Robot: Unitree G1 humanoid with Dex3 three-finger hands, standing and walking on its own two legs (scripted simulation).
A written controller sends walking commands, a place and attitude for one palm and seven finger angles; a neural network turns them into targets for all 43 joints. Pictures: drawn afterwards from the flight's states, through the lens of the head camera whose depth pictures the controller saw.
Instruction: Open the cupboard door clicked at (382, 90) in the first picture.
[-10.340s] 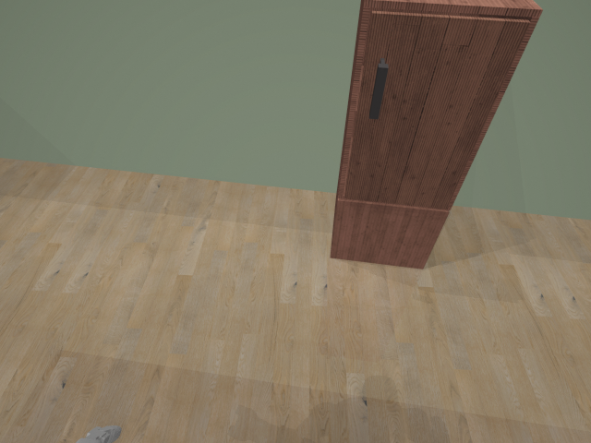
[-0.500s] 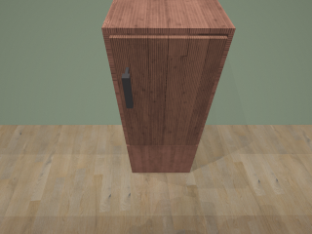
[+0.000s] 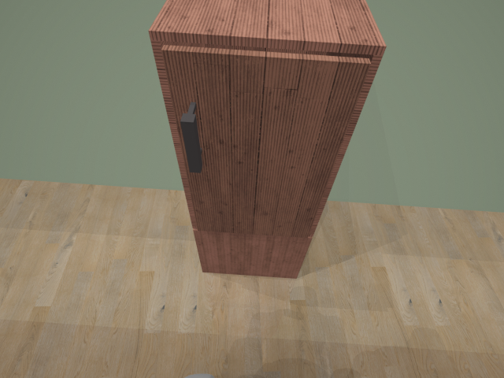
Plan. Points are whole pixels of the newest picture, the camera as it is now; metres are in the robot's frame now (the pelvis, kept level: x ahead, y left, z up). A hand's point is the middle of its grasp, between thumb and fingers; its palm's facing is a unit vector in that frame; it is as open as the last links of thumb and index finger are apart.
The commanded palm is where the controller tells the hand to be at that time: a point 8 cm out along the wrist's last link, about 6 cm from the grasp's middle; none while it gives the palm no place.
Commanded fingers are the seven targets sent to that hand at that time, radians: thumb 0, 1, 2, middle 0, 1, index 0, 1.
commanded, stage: come to a stop and stand still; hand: left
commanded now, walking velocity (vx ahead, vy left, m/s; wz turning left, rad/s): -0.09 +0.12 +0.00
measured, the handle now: (194, 138) +0.54 +0.17 +0.04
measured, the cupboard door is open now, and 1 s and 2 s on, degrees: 0 0 0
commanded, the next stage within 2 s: look again from close up in 1.04 s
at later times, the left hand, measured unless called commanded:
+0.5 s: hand out of the picture +0.02 +0.18 -0.17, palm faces -0.02 -0.97 -0.25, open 7.3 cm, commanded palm none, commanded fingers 0.00 0.90 0.90 -0.20 -0.30 -0.20 -0.30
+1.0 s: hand out of the picture -0.07 +0.22 -0.17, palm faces +0.00 -0.98 -0.20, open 7.3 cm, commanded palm none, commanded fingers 0.00 0.90 0.90 -0.20 -0.30 -0.20 -0.30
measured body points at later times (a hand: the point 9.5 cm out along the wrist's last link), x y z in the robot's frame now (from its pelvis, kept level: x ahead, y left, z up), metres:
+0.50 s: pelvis -0.02 +0.00 +0.00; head -0.01 +0.00 +0.45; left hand +0.02 +0.23 -0.15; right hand +0.05 -0.23 -0.15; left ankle +0.02 +0.10 -0.73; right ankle -0.07 -0.09 -0.73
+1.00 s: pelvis -0.06 +0.04 +0.00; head -0.05 +0.05 +0.45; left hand -0.07 +0.27 -0.16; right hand -0.05 -0.19 -0.15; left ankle +0.02 +0.10 -0.73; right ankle -0.07 -0.09 -0.73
